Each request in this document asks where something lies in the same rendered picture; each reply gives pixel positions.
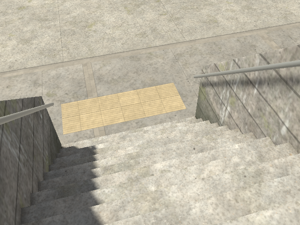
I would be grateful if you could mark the stairs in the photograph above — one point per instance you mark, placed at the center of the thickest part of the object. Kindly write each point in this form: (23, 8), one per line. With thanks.
(183, 172)

